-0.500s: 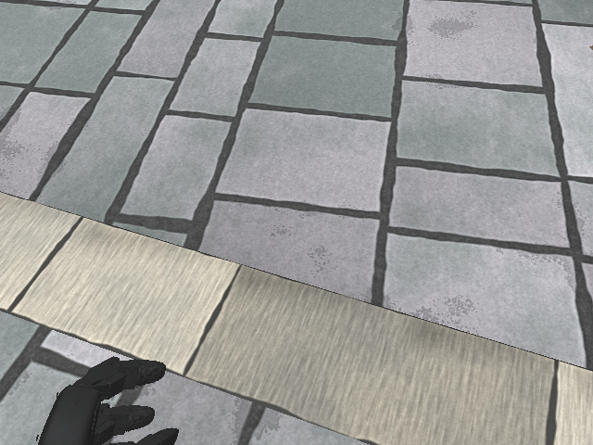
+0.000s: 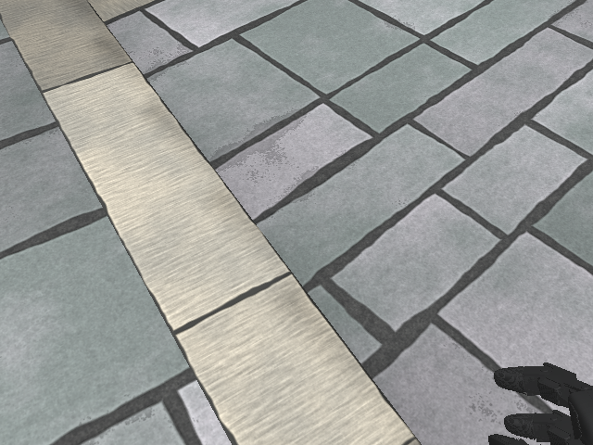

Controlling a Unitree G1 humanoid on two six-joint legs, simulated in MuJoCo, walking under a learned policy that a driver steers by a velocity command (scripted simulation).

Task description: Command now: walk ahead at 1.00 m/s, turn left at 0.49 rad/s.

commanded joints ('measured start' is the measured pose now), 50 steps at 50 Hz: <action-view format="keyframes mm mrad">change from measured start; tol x64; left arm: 1 -45 105 26 -188 -19 -8 -18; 50 -507 56 44 -278 -11 60 -145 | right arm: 1 391 -310 -117 90 -8 17 -54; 50 372 -78 -52 269 15 -143 -93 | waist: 1 -121 234 -285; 50 -51 -6 65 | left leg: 1 1019 313 -666 -164 -205 153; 20 486 187 -111 -31 1128 -70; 23 -354 -46 -133 1091 -349 -202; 39 927 374 -377 -102 -86 -148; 50 199 275 -42 -220 -178 -155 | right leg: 1 -880 43 116 994 -82 -51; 16 -563 10 233 172 811 -130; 22 332 -136 577 101 150 -390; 31 -854 -24 600 -449 49 -300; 39 -1016 96 449 753 -109 -176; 50 -665 40 247 163 904 -176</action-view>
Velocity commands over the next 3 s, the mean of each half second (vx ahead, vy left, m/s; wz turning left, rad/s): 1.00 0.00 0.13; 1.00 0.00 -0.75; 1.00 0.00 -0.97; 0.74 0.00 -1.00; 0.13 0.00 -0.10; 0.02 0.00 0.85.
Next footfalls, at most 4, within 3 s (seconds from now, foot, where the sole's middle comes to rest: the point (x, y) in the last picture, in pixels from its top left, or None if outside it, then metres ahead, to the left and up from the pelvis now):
0.40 right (376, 394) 0.58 -0.11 -0.74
0.76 left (270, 282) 0.86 0.15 -0.74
1.14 right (370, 225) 1.18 -0.13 -0.87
1.46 left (382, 131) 1.61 -0.19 -0.87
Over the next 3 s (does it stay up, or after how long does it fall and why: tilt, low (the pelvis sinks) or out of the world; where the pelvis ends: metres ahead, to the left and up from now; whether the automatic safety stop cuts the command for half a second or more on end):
stays up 1.68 -0.70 -0.09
